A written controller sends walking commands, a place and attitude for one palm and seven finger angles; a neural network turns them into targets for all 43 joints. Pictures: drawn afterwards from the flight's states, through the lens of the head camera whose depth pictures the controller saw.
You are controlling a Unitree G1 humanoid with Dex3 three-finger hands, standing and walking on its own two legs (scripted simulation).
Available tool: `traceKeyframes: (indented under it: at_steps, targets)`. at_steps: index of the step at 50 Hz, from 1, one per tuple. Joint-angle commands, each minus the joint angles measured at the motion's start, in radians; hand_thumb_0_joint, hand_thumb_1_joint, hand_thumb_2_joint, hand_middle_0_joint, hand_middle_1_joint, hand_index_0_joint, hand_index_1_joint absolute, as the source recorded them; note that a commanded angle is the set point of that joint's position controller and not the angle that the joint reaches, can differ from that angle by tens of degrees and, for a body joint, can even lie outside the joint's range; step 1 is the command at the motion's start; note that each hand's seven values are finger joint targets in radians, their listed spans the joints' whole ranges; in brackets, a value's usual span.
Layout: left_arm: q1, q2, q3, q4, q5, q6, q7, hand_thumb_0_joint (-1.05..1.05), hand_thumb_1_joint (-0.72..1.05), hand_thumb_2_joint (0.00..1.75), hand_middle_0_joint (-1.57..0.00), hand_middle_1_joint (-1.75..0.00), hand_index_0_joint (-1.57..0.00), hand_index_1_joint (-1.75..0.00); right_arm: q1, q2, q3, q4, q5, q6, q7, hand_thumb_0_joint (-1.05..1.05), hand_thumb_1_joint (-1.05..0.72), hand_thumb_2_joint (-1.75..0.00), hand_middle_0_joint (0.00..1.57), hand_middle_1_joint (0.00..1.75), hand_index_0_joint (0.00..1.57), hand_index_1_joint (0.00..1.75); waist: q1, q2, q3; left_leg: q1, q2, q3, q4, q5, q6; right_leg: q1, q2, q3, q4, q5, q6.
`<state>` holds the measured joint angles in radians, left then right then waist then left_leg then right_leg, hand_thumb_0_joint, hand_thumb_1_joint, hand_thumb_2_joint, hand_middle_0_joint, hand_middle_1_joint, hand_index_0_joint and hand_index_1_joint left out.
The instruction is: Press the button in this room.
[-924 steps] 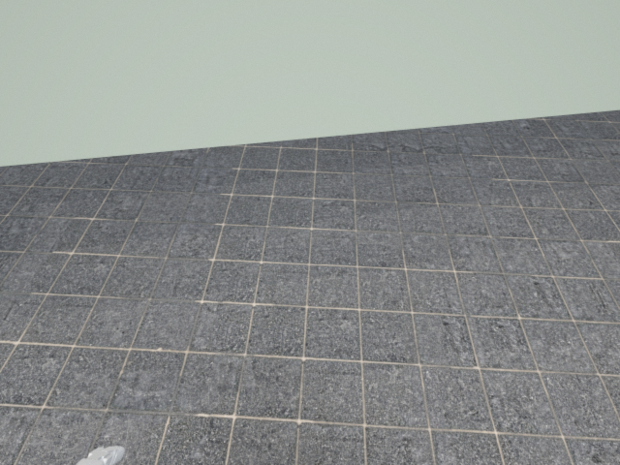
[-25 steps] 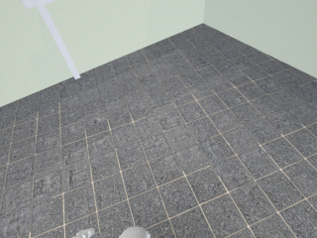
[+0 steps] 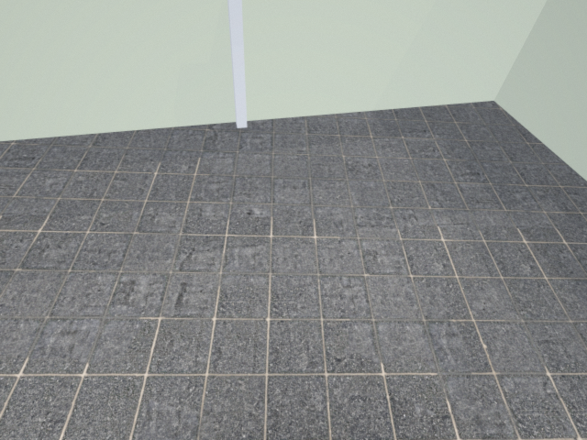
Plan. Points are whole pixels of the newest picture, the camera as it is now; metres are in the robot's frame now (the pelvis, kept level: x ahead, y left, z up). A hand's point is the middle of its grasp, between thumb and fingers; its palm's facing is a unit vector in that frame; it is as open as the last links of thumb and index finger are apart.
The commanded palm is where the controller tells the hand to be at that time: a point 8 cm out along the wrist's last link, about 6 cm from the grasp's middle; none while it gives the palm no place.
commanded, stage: turn or walk to find it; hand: left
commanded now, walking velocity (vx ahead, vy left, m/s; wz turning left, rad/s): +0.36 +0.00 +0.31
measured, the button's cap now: out of the picture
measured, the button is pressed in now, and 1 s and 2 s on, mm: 0 0 0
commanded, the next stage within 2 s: stand and wait in 1.30 s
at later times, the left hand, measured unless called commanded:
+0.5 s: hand (219, 361) +0.27 +0.15 -0.16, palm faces +0.16 -0.97 -0.20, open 7.3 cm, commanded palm none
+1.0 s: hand (192, 311) +0.36 +0.22 -0.17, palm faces +0.26 -0.95 -0.16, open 7.4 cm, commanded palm none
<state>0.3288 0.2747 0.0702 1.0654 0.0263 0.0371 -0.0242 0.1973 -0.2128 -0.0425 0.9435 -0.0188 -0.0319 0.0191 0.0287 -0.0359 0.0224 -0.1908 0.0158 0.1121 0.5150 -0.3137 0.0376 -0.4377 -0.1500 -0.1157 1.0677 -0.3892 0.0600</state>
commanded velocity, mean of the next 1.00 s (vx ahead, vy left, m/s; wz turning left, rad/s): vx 0.38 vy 0.00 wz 0.14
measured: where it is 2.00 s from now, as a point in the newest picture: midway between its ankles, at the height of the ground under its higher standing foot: (281, 311)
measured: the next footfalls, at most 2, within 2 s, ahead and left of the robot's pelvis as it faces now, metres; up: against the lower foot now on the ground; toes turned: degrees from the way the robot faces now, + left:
right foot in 0.36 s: +0.31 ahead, -0.13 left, +0.00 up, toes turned -3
left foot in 0.80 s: +0.43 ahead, +0.15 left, +0.00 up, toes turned +22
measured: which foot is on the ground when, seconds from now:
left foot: down 0.00-0.36, up 0.38-0.78, down 0.80-1.00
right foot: up 0.00-0.34, down 0.36-0.82, up 0.84-1.00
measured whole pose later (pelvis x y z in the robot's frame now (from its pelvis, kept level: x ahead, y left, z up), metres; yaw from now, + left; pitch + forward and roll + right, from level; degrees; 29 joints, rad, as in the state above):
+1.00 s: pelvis +0.40 +0.05 +0.00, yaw +12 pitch -1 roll +0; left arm 0.28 0.17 0.05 1.10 0.03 -0.01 -0.02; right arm 0.22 -0.17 -0.07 1.02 -0.02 -0.08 -0.01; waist 0.02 -0.02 0.05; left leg -0.19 0.03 0.18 0.44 -0.23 0.04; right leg -0.50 -0.14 -0.08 1.14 -0.31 0.02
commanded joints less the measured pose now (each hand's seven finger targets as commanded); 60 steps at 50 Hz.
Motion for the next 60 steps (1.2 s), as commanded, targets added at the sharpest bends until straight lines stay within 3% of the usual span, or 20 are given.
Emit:
traceKeyframes:
  at_steps: [1,7,13,16,17,18,19,21,25,29,34,38,39,40,41,43,45,48,54,60]
  targets:
    - [-0.072,0.038,0.001,-0.111,0.003,-0.059,-0.01,0.0,0.9,0.9,-0.2,-0.3,-0.2,-0.3,0.099,-0.146,-0.032,0.012,0.008,-0.032,-0.021,0.0,-0.9,-0.9,0.2,0.3,0.2,0.3,-0.036,0.148,0.051,0.126,0.219,-0.25,-0.337,0.12,0.103,-0.238,-0.017,0.048,0.055,0.156,0.019]
    - [-0.187,0.021,-0.005,-0.162,-0.002,-0.056,-0.007,0.0,0.9,0.9,-0.2,-0.3,-0.2,-0.3,0.172,-0.127,-0.04,0.068,0.01,-0.046,-0.029,0.0,-0.9,-0.9,0.2,0.3,0.2,0.3,-0.045,0.117,0.104,0.168,0.239,-0.24,-0.348,0.271,0.154,-0.309,-0.034,0.062,-0.081,0.206,0.043]
    - [-0.291,-0.015,-0.01,-0.193,-0.008,-0.076,-0.011,0.0,0.9,0.9,-0.2,-0.3,-0.2,-0.3,0.225,-0.117,-0.042,0.12,-0.004,-0.047,-0.038,0.0,-0.9,-0.9,0.2,0.3,0.2,0.3,-0.074,0.15,0.117,0.144,0.228,-0.227,-0.267,0.422,0.136,-0.113,0.024,0.007,-0.377,0.19,-0.003]
    - [-0.023,0.03,0.007,-0.112,-0.003,-0.095,-0.005,0.0,0.9,0.9,-0.2,-0.3,-0.2,-0.3,0.204,-0.127,-0.047,0.134,-0.001,-0.041,-0.037,0.0,-0.9,-0.9,0.2,0.3,0.2,0.3,0.056,0.045,-0.006,0.058,0.164,-0.187,0.042,0.576,0.083,0.286,0.094,-0.031,-0.52,0.228,-0.04]
    - [0.164,0.098,0.026,-0.053,0.008,-0.11,0.004,0.0,0.9,0.9,-0.2,-0.3,-0.2,-0.3,0.209,-0.103,-0.045,0.128,0.007,-0.045,-0.03,0.0,-0.9,-0.9,0.2,0.3,0.2,0.3,0.13,-0.071,-0.114,-0.094,0.087,-0.13,0.323,0.414,0.043,0.545,-0.022,0.094,-0.566,0.196,-0.077]
    - [0.282,0.21,0.051,-0.013,0.009,-0.112,0.021,0.0,0.9,0.9,-0.2,-0.3,-0.2,-0.3,0.254,-0.022,-0.029,0.094,0.019,-0.049,-0.026,0.0,-0.9,-0.9,0.2,0.3,0.2,0.3,0.131,-0.339,-0.23,-0.353,-0.071,-0.087,0.652,-0.189,0.001,0.728,-0.323,0.554,-0.694,0.234,-0.174]
    - [0.218,0.212,0.052,-0.026,-0.009,-0.11,0.022,0.0,0.9,0.9,-0.2,-0.3,-0.2,-0.3,0.222,-0.043,-0.031,0.084,0.02,-0.038,-0.023,0.0,-0.9,-0.9,0.2,0.3,0.2,0.3,0.108,-0.252,-0.197,-0.388,-0.022,-0.171,0.817,-0.24,0.018,0.612,-0.38,0.656,-0.812,-0.008,-0.227]
    - [0.016,0.104,0.028,-0.07,-0.008,-0.107,0.03,0.0,0.9,0.9,-0.2,-0.3,-0.2,-0.3,0.111,-0.028,-0.037,0.076,0.006,-0.027,-0.01,0.0,-0.9,-0.9,0.2,0.3,0.2,0.3,0.047,-0.059,-0.001,-0.442,0.074,-0.185,0.877,-0.051,0.02,0.334,-0.315,0.507,-0.869,-0.224,-0.188]
    - [-0.064,-0.005,-0.005,-0.061,0.002,-0.121,0.036,0.0,0.9,0.9,-0.2,-0.3,-0.2,-0.3,0.181,0.022,-0.027,0.108,-0.01,0.014,-0.001,0.0,-0.9,-0.9,0.2,0.3,0.2,0.3,-0.045,-0.092,0.025,-0.341,0.112,-0.13,0.716,0.062,-0.032,0.148,-0.197,0.162,-0.887,0.012,-0.138]
    - [-0.049,0.012,0.0,-0.04,0.003,-0.128,0.034,0.0,0.9,0.9,-0.2,-0.3,-0.2,-0.3,0.113,0.036,-0.027,0.072,-0.009,0.02,0.013,0.0,-0.9,-0.9,0.2,0.3,0.2,0.3,-0.051,-0.085,0.07,-0.336,0.135,-0.069,0.472,0.108,-0.061,0.14,-0.17,0.047,-0.918,0.078,-0.156]
    - [0.027,0.047,0.002,0.0,0.001,-0.124,0.028,0.0,0.9,0.9,-0.2,-0.3,-0.2,-0.3,-0.038,0.028,-0.018,0.018,-0.006,-0.006,0.026,0.0,-0.9,-0.9,0.2,0.3,0.2,0.3,0.004,-0.064,0.079,-0.295,0.105,-0.002,0.18,0.111,-0.053,0.279,-0.176,0.033,-0.87,0.157,-0.174]
    - [0.03,0.053,0.004,0.015,-0.003,-0.11,0.029,0.0,0.9,0.9,-0.2,-0.3,-0.2,-0.3,0.034,-0.012,-0.027,0.036,-0.009,-0.023,0.018,0.0,-0.9,-0.9,0.2,0.3,0.2,0.3,-0.05,-0.027,0.049,-0.041,0.061,0.05,0.022,0.103,-0.037,0.241,-0.16,-0.01,-0.708,0.249,-0.149]
    - [0.02,0.043,0.0,0.009,-0.007,-0.108,0.028,0.0,0.9,0.9,-0.2,-0.3,-0.2,-0.3,0.152,-0.062,-0.039,0.07,-0.012,-0.03,0.011,0.0,-0.9,-0.9,0.2,0.3,0.2,0.3,-0.107,0.063,-0.013,0.15,0.066,0.021,-0.04,0.086,-0.023,0.172,-0.101,-0.07,-0.506,0.312,-0.119]
    - [0.05,-0.012,-0.007,-0.013,-0.014,-0.106,0.018,0.0,0.9,0.9,-0.2,-0.3,-0.2,-0.3,0.275,-0.172,-0.066,0.103,-0.023,-0.038,-0.002,0.0,-0.9,-0.9,0.2,0.3,0.2,0.3,-0.149,0.298,-0.113,0.362,0.267,-0.275,-0.133,0.024,0.05,-0.021,0.018,-0.127,-0.2,0.148,-0.061]
    - [-0.011,-0.023,-0.02,-0.058,-0.013,-0.109,0.012,0.0,0.9,0.9,-0.2,-0.3,-0.2,-0.3,0.359,-0.248,-0.082,0.125,-0.014,-0.031,-0.013,0.0,-0.9,-0.9,0.2,0.3,0.2,0.3,-0.171,0.402,-0.117,0.418,0.417,-0.513,-0.24,0.051,0.129,-0.204,0.085,-0.071,0.031,-0.196,-0.045]
    - [-0.108,-0.021,-0.014,-0.068,-0.013,-0.102,0.015,0.0,0.9,0.9,-0.2,-0.3,-0.2,-0.3,0.244,-0.187,-0.067,0.106,-0.004,-0.026,-0.024,0.0,-0.9,-0.9,0.2,0.3,0.2,0.3,-0.136,0.231,-0.02,0.245,0.437,-0.483,-0.297,-0.083,0.158,-0.285,0.009,0.049,0.182,-0.104,-0.057]
    - [-0.089,-0.039,-0.01,-0.042,0.001,-0.093,0.005,0.0,0.9,0.9,-0.2,-0.3,-0.2,-0.3,0.152,-0.105,-0.043,0.087,-0.007,-0.038,-0.026,0.0,-0.9,-0.9,0.2,0.3,0.2,0.3,-0.078,0.126,0.046,0.088,0.355,-0.322,-0.328,-0.039,0.1,-0.21,-0.026,0.073,0.132,0.01,-0.052]
    - [-0.026,-0.07,-0.008,-0.029,0.006,-0.068,0.005,0.0,0.9,0.9,-0.2,-0.3,-0.2,-0.3,0.13,-0.058,-0.043,0.085,-0.003,-0.054,-0.03,0.0,-0.9,-0.9,0.2,0.3,0.2,0.3,-0.032,0.124,0.024,0.045,0.292,-0.181,-0.351,0.077,0.088,-0.166,-0.027,0.062,0.089,0.13,-0.029]
    - [-0.159,-0.06,-0.002,-0.1,0.0,-0.054,-0.005,0.0,0.9,0.9,-0.2,-0.3,-0.2,-0.3,0.161,-0.075,-0.046,0.104,0.001,-0.058,-0.032,0.0,-0.9,-0.9,0.2,0.3,0.2,0.3,-0.034,0.135,0.083,0.076,0.279,-0.109,-0.373,0.181,0.118,-0.217,-0.043,0.055,-0.134,0.222,-0.001]
    - [-0.204,-0.045,-0.001,-0.124,-0.001,-0.074,-0.012,0.0,0.9,0.9,-0.2,-0.3,-0.2,-0.3,0.181,-0.11,-0.056,0.13,-0.011,-0.044,-0.032,0.0,-0.9,-0.9,0.2,0.3,0.2,0.3,-0.036,0.131,0.054,0.102,0.282,-0.089,-0.24,0.268,0.091,0.01,0.031,-0.017,-0.438,0.199,-0.035]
